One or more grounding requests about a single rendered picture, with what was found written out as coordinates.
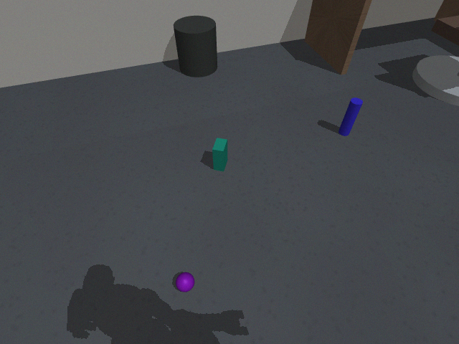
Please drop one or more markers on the office chair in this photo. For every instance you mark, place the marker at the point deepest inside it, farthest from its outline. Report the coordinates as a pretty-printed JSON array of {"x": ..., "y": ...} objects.
[{"x": 438, "y": 76}]

